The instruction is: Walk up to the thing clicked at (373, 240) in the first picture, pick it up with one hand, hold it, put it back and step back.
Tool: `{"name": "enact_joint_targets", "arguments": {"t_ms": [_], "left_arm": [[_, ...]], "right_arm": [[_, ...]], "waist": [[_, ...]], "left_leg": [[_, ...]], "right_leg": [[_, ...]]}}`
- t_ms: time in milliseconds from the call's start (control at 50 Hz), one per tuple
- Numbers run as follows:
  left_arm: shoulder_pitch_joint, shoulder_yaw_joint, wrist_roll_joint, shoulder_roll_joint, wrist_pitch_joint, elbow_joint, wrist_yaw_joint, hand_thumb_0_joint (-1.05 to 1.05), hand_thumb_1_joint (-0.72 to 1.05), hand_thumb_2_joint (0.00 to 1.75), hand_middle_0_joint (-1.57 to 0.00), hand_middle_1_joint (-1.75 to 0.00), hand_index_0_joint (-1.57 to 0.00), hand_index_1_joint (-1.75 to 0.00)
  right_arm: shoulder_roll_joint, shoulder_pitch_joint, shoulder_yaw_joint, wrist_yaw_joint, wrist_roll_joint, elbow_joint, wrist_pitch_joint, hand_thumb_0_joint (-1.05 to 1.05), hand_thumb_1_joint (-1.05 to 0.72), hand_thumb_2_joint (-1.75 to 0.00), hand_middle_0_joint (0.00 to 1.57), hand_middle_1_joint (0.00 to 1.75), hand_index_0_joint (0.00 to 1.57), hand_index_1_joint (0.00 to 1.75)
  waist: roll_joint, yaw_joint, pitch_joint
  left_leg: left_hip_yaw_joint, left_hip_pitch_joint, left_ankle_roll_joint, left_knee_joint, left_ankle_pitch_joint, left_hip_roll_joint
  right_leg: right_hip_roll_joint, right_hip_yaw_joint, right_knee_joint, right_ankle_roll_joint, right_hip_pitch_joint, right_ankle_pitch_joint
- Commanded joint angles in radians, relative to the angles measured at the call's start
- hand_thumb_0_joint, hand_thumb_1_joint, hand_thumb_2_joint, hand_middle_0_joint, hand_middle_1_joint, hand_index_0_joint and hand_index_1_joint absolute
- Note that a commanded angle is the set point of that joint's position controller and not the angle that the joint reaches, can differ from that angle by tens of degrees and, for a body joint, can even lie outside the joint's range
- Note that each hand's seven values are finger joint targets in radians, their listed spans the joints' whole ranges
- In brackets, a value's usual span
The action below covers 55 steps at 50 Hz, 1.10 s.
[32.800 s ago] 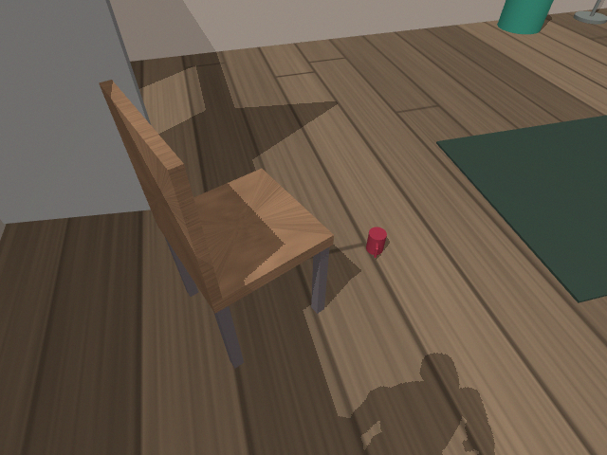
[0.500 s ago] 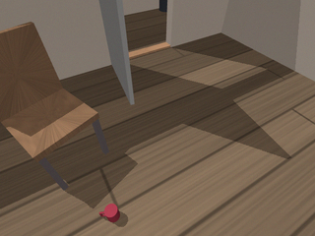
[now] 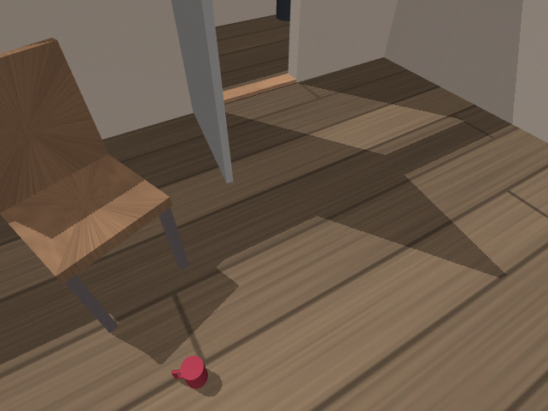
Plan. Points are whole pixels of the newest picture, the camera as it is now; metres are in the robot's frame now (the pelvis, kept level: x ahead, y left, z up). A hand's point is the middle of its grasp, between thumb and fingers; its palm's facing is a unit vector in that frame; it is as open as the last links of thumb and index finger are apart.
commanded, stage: stand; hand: left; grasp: from above
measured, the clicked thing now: (189, 373) +0.41 +0.30 -0.73
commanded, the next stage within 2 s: rise first in 0.08 s
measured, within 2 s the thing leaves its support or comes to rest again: neither
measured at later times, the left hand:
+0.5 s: hand out of the picture +0.15 +0.26 -0.17, palm faces -0.06 -0.92 -0.38, open 9.9 cm
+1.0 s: hand out of the picture +0.12 +0.27 -0.23, palm faces -0.17 -0.87 -0.46, open 14.0 cm
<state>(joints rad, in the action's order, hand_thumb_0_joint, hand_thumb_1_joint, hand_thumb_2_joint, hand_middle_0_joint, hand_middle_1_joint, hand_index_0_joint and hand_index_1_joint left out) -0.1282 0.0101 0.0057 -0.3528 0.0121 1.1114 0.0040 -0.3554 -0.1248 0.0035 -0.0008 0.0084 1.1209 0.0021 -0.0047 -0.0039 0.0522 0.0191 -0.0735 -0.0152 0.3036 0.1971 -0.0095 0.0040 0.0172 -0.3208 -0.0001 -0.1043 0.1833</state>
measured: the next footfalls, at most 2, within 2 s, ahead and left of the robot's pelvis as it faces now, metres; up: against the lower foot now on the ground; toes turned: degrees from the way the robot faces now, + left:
none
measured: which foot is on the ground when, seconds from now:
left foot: down 0.00-1.00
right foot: down 0.00-1.00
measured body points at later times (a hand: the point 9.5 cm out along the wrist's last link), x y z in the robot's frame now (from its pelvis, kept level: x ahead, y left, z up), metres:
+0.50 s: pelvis -0.01 +0.01 -0.03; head +0.04 +0.01 +0.42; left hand +0.15 +0.31 -0.14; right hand +0.09 -0.26 -0.15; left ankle -0.02 +0.13 -0.75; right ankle +0.00 -0.12 -0.75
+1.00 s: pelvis -0.01 +0.02 -0.10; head +0.08 +0.04 +0.34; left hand +0.13 +0.32 -0.20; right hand +0.17 -0.23 -0.18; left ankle -0.02 +0.13 -0.75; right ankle +0.00 -0.12 -0.75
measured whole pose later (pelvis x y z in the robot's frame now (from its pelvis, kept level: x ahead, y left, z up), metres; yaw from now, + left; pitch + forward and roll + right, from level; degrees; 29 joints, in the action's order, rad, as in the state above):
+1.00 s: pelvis -0.01 +0.02 -0.10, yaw +0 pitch +18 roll -2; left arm -0.27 -0.10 0.24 -0.33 -0.22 0.42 -0.01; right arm -0.24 -0.20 0.03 -0.03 -0.01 0.55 0.14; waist -0.01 0.03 -0.13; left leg 0.04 -0.90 0.01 1.15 0.56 0.00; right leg 0.01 0.00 -1.09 -0.02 -0.89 0.52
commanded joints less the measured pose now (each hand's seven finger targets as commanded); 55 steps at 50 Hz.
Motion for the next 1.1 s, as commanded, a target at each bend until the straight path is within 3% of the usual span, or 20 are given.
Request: {"name": "enact_joint_targets", "arguments": {"t_ms": [0, 160, 180, 200, 220, 240, 260, 280, 320, 340, 380, 420, 480, 500, 580, 640, 720, 780, 980, 1080], "left_arm": [[0.033, -0.045, 0.0, -0.214, 0.021, -0.057, -0.017, 0.0, 0.9, 0.9, -0.2, -0.3, -0.2, -0.3], [0.025, -0.048, 0.003, -0.219, 0.018, -0.052, -0.017, 0.0, 0.9, 0.88, -0.22, -0.34, -0.22, -0.34], [0.376, -0.046, -0.047, -0.041, 0.11, -0.403, -0.032, 0.0, 0.82, 0.9, -0.28, -0.42, -0.25, -0.42], [0.478, -0.065, -0.046, -0.093, 0.102, -0.331, -0.036, 0.0, 0.74, 0.91, -0.25, -0.5, -0.22, -0.5], [0.303, -0.121, -0.024, -0.175, 0.06, -0.143, -0.039, 0.0, 0.66, 0.91, -0.24, -0.58, -0.21, -0.58], [0.232, -0.134, -0.011, -0.176, 0.04, -0.079, -0.024, 0.0, 0.58, 0.88, -0.21, -0.66, -0.21, -0.66], [0.292, -0.139, 0.015, -0.201, 0.038, -0.104, -0.012, 0.0, 0.5, 0.86, -0.19, -0.74, -0.2, -0.73], [0.332, -0.17, 0.038, -0.25, 0.046, -0.143, -0.004, 0.0, 0.42, 0.86, -0.19, -0.8, -0.21, -0.78], [0.166, -0.202, 0.103, -0.242, 0.028, -0.069, 0.022, 0.0, 0.26, 0.85, -0.16, -0.93, -0.2, -0.89], [0.082, -0.214, 0.128, -0.227, 0.016, -0.055, 0.03, 0.0, 0.18, 0.85, -0.17, -0.95, -0.2, -0.91], [0.07, -0.231, 0.145, -0.222, -0.006, -0.195, 0.022, 0.0, 0.02, 0.83, -0.19, -0.95, -0.22, -0.92], [0.063, -0.192, 0.159, -0.163, -0.06, -0.223, 0.006, 0.0, -0.14, 0.84, -0.17, -0.99, -0.2, -0.96], [0.153, -0.177, 0.174, -0.156, -0.125, -0.282, -0.012, 0.0, -0.38, 0.89, -0.17, -0.97, -0.18, -0.97], [0.133, -0.177, 0.171, -0.149, -0.136, -0.303, -0.015, 0.0, -0.43, 0.89, -0.16, -0.99, -0.17, -0.98], [0.073, -0.196, 0.174, -0.147, -0.151, -0.436, -0.019, 0.0, -0.48, 0.92, -0.13, -1.01, -0.13, -1.01], [0.079, -0.201, 0.197, -0.168, -0.139, -0.568, -0.022, 0.0, -0.5, 0.94, -0.12, -1.02, -0.12, -1.02], [-0.027, -0.219, 0.226, -0.177, -0.146, -0.653, -0.027, 0.0, -0.56, 0.97, -0.1, -1.04, -0.1, -1.05], [-0.086, -0.205, 0.243, -0.161, -0.168, -0.727, -0.029, 0.0, -0.56, 0.94, -0.11, -1.06, -0.12, -1.05], [-0.206, -0.182, 0.261, -0.136, -0.221, -0.841, -0.032, 0.0, -0.55, 0.92, -0.11, -1.06, -0.13, -1.04], [-0.241, -0.19, 0.287, -0.136, -0.229, -0.875, -0.04, 0.0, -0.53, 0.9, -0.14, -1.03, -0.15, -1.01]], "right_arm": [[-0.211, 0.038, 0.036, -0.011, -0.001, -0.06, 0.026, 0.0, -0.9, -0.9, 0.2, 0.3, 0.2, 0.3], [-0.208, 0.032, 0.034, -0.011, -0.001, -0.058, 0.026, 0.0, -0.94, -0.92, 0.2, 0.3, 0.2, 0.3], [-0.043, 0.033, -0.012, -0.029, -0.072, -0.336, 0.079, 0.0, -0.98, -0.92, 0.2, 0.3, 0.2, 0.3], [-0.066, -0.016, -0.009, -0.038, -0.072, -0.279, 0.079, 0.0, -0.92, -0.9, 0.2, 0.3, 0.2, 0.3], [-0.098, -0.04, 0.006, -0.044, -0.069, -0.266, 0.072, 0.0, -0.91, -0.9, 0.2, 0.3, 0.2, 0.3], [-0.099, -0.051, 0.021, -0.042, -0.065, -0.294, 0.061, 0.0, -0.9, -0.9, 0.2, 0.3, 0.2, 0.3], [-0.1, -0.06, 0.036, -0.046, -0.052, -0.313, 0.062, 0.0, -0.88, -0.89, 0.2, 0.3, 0.2, 0.3], [-0.099, -0.08, 0.049, -0.052, -0.049, -0.324, 0.07, 0.0, -0.88, -0.89, 0.2, 0.3, 0.2, 0.3], [-0.095, -0.122, 0.073, -0.042, -0.032, -0.36, 0.08, 0.0, -0.92, -0.9, 0.2, 0.3, 0.2, 0.3], [-0.087, -0.126, 0.081, -0.035, -0.028, -0.386, 0.08, 0.0, -0.93, -0.91, 0.2, 0.3, 0.2, 0.3], [-0.078, -0.117, 0.09, -0.031, -0.029, -0.453, 0.08, 0.0, -0.91, -0.9, 0.2, 0.3, 0.2, 0.3], [-0.068, -0.089, 0.083, -0.029, -0.035, -0.498, 0.079, 0.0, -0.9, -0.89, 0.2, 0.3, 0.2, 0.3], [-0.07, -0.064, 0.087, -0.024, -0.038, -0.552, 0.086, 0.0, -0.91, -0.9, 0.2, 0.3, 0.2, 0.3], [-0.064, -0.066, 0.087, -0.023, -0.037, -0.559, 0.093, 0.0, -0.9, -0.9, 0.2, 0.3, 0.2, 0.3], [-0.057, -0.096, 0.09, -0.023, -0.037, -0.607, 0.123, 0.0, -0.89, -0.89, 0.2, 0.3, 0.2, 0.3], [-0.045, -0.098, 0.092, -0.032, -0.033, -0.624, 0.146, 0.0, -0.89, -0.9, 0.2, 0.3, 0.2, 0.3], [-0.04, -0.102, 0.094, -0.041, -0.025, -0.645, 0.165, 0.0, -0.92, -0.91, 0.2, 0.3, 0.2, 0.3], [-0.039, -0.107, 0.091, -0.044, -0.022, -0.656, 0.173, 0.0, -0.94, -0.91, 0.2, 0.3, 0.2, 0.3], [-0.036, -0.1, 0.087, -0.035, -0.019, -0.704, 0.193, 0.0, -0.96, -0.91, 0.2, 0.3, 0.2, 0.3], [-0.031, -0.087, 0.087, -0.029, -0.022, -0.732, 0.196, 0.0, -0.95, -0.91, 0.2, 0.3, 0.2, 0.3]], "waist": [[0.003, 0.003, -0.071], [0.005, 0.002, -0.062], [-0.022, 0.117, -0.011], [0.02, 0.082, -0.041], [0.053, 0.069, -0.024], [0.052, 0.036, -0.023], [0.048, 0.037, -0.093], [0.027, 0.032, -0.188], [0.021, 0.017, -0.255], [-0.001, -0.016, -0.288], [-0.057, -0.044, -0.364], [-0.055, -0.029, -0.306], [0.002, 0.009, -0.24], [0.005, 0.006, -0.239], [0.016, 0.012, -0.283], [-0.018, 0.023, -0.337], [-0.066, 0.023, -0.378], [-0.081, 0.028, -0.408], [-0.078, 0.037, -0.445], [-0.054, 0.032, -0.457]], "left_leg": [[0.078, 0.01, 0.03, -0.03, -0.203, -0.119], [0.078, -0.001, 0.035, -0.04, -0.172, -0.12], [-0.054, -0.16, 0.026, 0.053, -0.026, 0.023], [-0.051, -0.163, 0.032, 0.066, 0.003, 0.025], [-0.046, -0.193, 0.033, 0.082, 0.032, 0.028], [-0.049, -0.225, 0.031, 0.117, 0.02, 0.021], [-0.049, -0.243, 0.033, 0.163, -0.001, 0.025], [-0.045, -0.238, 0.033, 0.193, -0.039, 0.027], [-0.035, -0.31, 0.029, 0.283, -0.101, 0.036], [-0.036, -0.335, 0.025, 0.31, -0.115, 0.043], [-0.035, -0.311, 0.013, 0.307, -0.136, 0.047], [-0.027, -0.342, 0.009, 0.305, -0.106, 0.041], [-0.017, -0.429, 0.015, 0.365, -0.026, 0.024], [-0.013, -0.45, 0.013, 0.38, 0.002, 0.019], [-0.005, -0.496, 0.017, 0.445, 0.049, 0.016], [-0.008, -0.512, 0.02, 0.513, 0.015, 0.015], [-0.001, -0.54, 0.015, 0.576, -0.025, 0.005], [0.004, -0.551, 0.015, 0.618, -0.067, 0.004], [0.03, -0.648, 0.016, 0.733, -0.136, -0.005], [0.025, -0.728, 0.02, 0.781, -0.055, 0.009]], "right_leg": [[-0.126, 0.086, 0.035, 0.026, 0.011, -0.213], [-0.126, 0.092, 0.036, 0.024, 0.011, -0.191], [-0.009, -0.007, -0.033, 0.005, -0.209, -0.086], [-0.009, -0.018, -0.032, -0.001, -0.153, -0.03], [0.001, -0.032, -0.041, 0.006, -0.175, 0.02], [0.004, -0.036, -0.074, 0.011, -0.197, 0.026], [0.001, -0.031, -0.11, 0.011, -0.205, 0.006], [-0.004, -0.023, -0.152, 0.009, -0.19, -0.051], [-0.004, -0.025, -0.244, 0.012, -0.218, -0.114], [-0.004, -0.024, -0.271, 0.017, -0.216, -0.116], [0.002, -0.026, -0.284, 0.023, -0.197, -0.115], [0.007, -0.034, -0.278, 0.022, -0.24, -0.072], [0.013, -0.041, -0.326, 0.017, -0.356, 0.011], [0.018, -0.048, -0.35, 0.018, -0.384, 0.047], [0.019, -0.05, -0.42, 0.015, -0.452, 0.092], [0.011, -0.037, -0.482, 0.015, -0.495, 0.056], [0.01, -0.036, -0.559, 0.021, -0.56, 0.039], [0.011, -0.037, -0.592, 0.021, -0.58, 0.013], [0.016, -0.054, -0.717, 0.023, -0.685, 0.005], [0.018, -0.053, -0.756, 0.023, -0.723, 0.03]]}}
